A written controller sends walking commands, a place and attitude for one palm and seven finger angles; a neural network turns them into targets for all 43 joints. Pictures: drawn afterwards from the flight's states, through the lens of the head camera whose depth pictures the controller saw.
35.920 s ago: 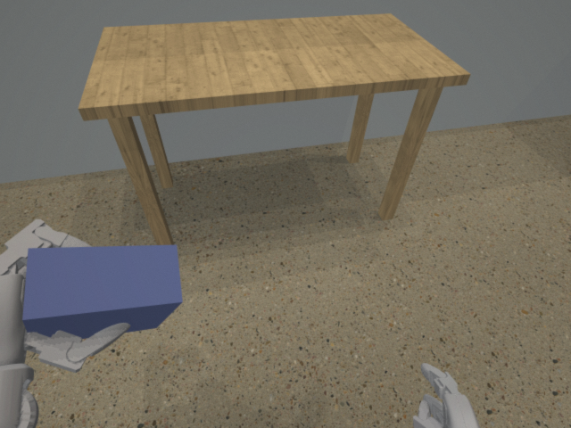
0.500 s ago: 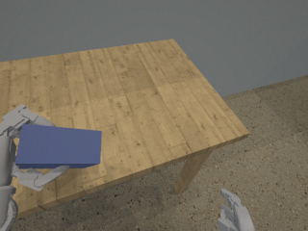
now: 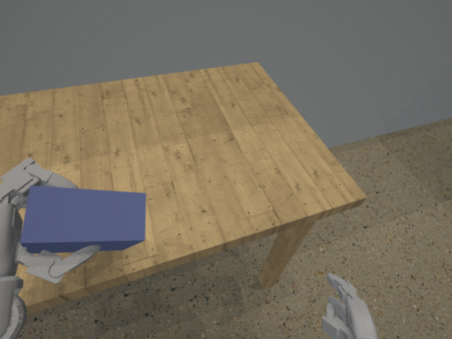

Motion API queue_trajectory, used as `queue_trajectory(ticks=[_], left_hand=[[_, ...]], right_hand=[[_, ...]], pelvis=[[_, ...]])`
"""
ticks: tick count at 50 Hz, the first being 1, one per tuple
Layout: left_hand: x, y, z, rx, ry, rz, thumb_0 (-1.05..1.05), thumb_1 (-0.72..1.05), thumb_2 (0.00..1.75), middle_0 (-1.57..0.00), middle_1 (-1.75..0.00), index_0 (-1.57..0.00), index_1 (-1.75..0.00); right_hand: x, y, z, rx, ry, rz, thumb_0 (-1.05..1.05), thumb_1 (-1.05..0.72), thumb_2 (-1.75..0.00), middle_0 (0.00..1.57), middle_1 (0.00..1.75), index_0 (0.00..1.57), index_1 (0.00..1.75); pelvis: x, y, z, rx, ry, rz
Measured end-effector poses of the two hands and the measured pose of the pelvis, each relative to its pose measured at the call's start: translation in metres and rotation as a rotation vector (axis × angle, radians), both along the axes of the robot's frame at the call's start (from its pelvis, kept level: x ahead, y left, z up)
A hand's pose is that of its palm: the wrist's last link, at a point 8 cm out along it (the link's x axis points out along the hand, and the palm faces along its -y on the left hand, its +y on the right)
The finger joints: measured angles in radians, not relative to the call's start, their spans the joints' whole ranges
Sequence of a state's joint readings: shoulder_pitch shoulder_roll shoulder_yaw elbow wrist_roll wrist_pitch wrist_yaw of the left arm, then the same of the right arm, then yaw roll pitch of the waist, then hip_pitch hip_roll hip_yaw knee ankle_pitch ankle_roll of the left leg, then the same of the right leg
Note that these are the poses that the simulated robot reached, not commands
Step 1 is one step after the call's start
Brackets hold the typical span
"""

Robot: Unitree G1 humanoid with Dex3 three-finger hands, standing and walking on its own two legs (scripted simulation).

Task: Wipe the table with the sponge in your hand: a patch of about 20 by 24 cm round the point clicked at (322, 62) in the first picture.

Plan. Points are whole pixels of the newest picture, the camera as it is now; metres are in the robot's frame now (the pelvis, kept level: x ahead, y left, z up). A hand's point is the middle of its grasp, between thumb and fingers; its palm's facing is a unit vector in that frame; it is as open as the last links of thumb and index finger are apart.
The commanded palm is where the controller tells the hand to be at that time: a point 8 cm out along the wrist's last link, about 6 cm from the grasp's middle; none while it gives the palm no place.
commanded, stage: look again from close up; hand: left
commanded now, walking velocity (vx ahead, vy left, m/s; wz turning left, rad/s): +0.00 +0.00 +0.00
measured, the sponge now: (102, 224) +0.24 +0.21 +0.12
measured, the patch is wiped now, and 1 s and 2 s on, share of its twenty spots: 0.00 0.00 0.00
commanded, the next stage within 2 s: come to a stop and stand still in 0.06 s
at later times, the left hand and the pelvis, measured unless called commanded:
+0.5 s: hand (31, 160) +0.26 +0.27 +0.22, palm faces +0.52 -0.73 -0.44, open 10.3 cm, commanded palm +0.16 +0.26 +0.17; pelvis -0.01 -0.02 -0.01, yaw -1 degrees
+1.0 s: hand (80, 193) +0.24 +0.22 +0.19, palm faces +0.34 -0.85 -0.40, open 10.3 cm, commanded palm +0.18 +0.26 +0.17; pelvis +0.02 -0.02 +0.00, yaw -1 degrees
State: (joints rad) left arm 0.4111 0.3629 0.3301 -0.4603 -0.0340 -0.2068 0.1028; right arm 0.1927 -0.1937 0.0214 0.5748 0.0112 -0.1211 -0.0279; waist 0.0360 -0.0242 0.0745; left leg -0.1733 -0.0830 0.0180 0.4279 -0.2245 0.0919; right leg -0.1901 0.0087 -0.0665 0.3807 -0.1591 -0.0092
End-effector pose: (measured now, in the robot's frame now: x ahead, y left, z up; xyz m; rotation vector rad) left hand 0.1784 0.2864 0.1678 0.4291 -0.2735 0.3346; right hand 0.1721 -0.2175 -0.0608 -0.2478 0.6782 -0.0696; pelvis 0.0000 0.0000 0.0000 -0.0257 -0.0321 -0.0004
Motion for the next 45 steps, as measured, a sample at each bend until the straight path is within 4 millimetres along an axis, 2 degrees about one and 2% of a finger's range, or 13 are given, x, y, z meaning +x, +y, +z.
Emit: queue_trajectory(ticks=[12,18,21,23,25,28,32,35,37,39,41,45], left_hand=[[0.001,-0.011,-0.009,-0.014,0.056,0.006,-0.01,-0.53,1.02,-0.71,-1.32,-0.75,-1.31],[0.006,-0.018,-0.003,-0.001,0.038,-0.01,-0.01,-0.53,1.02,-0.71,-1.32,-0.75,-1.31],[0.022,0.0,0.033,0.224,-0.077,-0.002,-0.01,-0.53,1.02,-0.71,-1.32,-0.75,-1.31],[0.031,0.016,0.055,0.251,-0.169,0.053,-0.01,-0.53,1.02,-0.71,-1.32,-0.75,-1.31],[0.036,0.02,0.062,0.216,-0.198,0.08,-0.01,-0.53,1.02,-0.71,-1.32,-0.75,-1.31],[0.037,-0.002,0.045,0.147,-0.113,0.018,-0.01,-0.53,1.02,-0.71,-1.32,-0.74,-1.31],[0.031,-0.038,-0.004,0.052,0.092,-0.113,-0.01,-0.52,1.02,-0.7,-1.33,-0.74,-1.32],[0.027,-0.04,-0.031,0.017,0.182,-0.129,-0.01,-0.52,1.02,-0.71,-1.32,-0.74,-1.31],[0.028,-0.032,-0.034,0.018,0.18,-0.103,-0.01,-0.53,1.02,-0.71,-1.32,-0.74,-1.31],[0.031,-0.024,-0.027,0.029,0.134,-0.068,-0.01,-0.53,1.02,-0.71,-1.32,-0.74,-1.31],[0.032,-0.019,-0.011,0.051,0.062,-0.042,-0.01,-0.53,1.02,-0.71,-1.32,-0.74,-1.31],[0.03,-0.023,0.026,0.094,-0.097,-0.052,-0.01,-0.53,1.02,-0.71,-1.32,-0.74,-1.31]], right_hand=[[-0.014,-0.016,-0.005,0.0,0.034,-0.023,0.01,-0.9,-0.9,0.21,0.3,0.21,0.3],[-0.013,-0.025,-0.006,-0.012,0.04,-0.032,0.01,-0.9,-0.9,0.21,0.3,0.21,0.3],[-0.012,-0.026,-0.011,-0.03,0.056,0.029,0.01,-0.9,-0.9,0.2,0.3,0.2,0.3],[-0.012,-0.026,-0.017,-0.016,0.077,0.05,0.01,-0.91,-0.9,0.2,0.3,0.2,0.3],[-0.013,-0.026,-0.02,0.024,0.069,0.029,0.01,-0.9,-0.9,0.2,0.3,0.21,0.3],[-0.016,-0.027,-0.023,0.085,0.044,-0.027,0.01,-0.9,-0.9,0.2,0.3,0.21,0.3],[-0.023,-0.028,-0.025,0.097,0.058,-0.085,0.01,-0.91,-0.9,0.2,0.3,0.21,0.3],[-0.025,-0.028,-0.022,0.061,0.086,-0.085,0.01,-0.91,-0.9,0.2,0.3,0.2,0.3],[-0.023,-0.03,-0.019,0.03,0.1,-0.064,0.01,-0.91,-0.9,0.2,0.3,0.2,0.3],[-0.017,-0.031,-0.016,0.006,0.097,-0.036,0.01,-0.91,-0.9,0.2,0.3,0.2,0.3],[-0.009,-0.031,-0.013,-0.007,0.079,-0.009,0.01,-0.91,-0.9,0.2,0.3,0.2,0.3],[0.011,-0.028,-0.006,-0.001,0.013,0.016,0.01,-0.91,-0.9,0.2,0.3,0.2,0.3]], pelvis=[[0.0,-0.011,0.001,0.002,0.01,-0.001],[0.003,-0.014,0.001,0.002,0.013,0.001],[-0.004,-0.021,-0.003,0.004,0.021,0.019],[-0.008,-0.023,-0.005,0.011,0.021,0.012],[-0.007,-0.021,-0.005,0.012,0.027,-0.009],[0.0,-0.016,-0.004,0.012,0.034,-0.035],[0.009,-0.014,-0.003,0.017,0.032,-0.048],[0.012,-0.019,-0.003,0.02,0.029,-0.039],[0.013,-0.023,-0.004,0.019,0.027,-0.028],[0.012,-0.025,-0.004,0.014,0.024,-0.019],[0.012,-0.025,-0.005,0.01,0.021,-0.015],[0.014,-0.02,-0.005,0.004,0.019,-0.017]])
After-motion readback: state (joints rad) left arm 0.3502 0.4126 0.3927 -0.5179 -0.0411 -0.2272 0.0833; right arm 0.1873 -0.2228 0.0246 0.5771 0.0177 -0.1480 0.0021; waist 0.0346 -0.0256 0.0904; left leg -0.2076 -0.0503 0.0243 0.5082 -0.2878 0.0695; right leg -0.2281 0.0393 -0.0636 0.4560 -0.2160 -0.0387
